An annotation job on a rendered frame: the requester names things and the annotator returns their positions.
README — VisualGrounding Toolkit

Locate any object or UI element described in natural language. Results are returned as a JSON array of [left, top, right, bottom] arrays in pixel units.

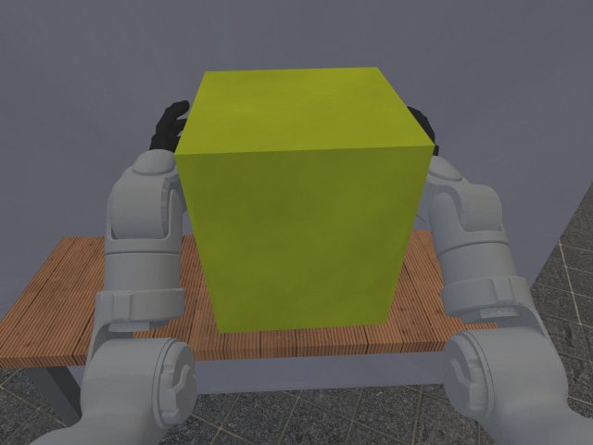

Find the right robot hand
[[407, 107, 439, 156]]

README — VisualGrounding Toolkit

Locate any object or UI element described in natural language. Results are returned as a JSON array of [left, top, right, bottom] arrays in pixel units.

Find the left robot upper arm
[[29, 337, 197, 445]]

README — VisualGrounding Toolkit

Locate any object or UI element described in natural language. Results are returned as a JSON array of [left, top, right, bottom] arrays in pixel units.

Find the table
[[0, 230, 498, 427]]

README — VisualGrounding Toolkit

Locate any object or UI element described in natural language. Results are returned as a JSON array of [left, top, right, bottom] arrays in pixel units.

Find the carton
[[174, 67, 435, 334]]

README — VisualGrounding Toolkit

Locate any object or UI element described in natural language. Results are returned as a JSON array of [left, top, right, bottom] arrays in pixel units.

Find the robot left forearm
[[81, 149, 187, 409]]

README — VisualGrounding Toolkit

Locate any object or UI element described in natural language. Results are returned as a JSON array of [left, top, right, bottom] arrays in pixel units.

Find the robot right forearm
[[416, 156, 568, 400]]

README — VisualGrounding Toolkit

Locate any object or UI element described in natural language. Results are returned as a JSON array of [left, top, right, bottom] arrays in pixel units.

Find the left robot hand
[[149, 100, 190, 153]]

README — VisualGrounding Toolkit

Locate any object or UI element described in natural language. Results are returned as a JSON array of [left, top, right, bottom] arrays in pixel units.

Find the right robot upper arm
[[444, 326, 593, 445]]

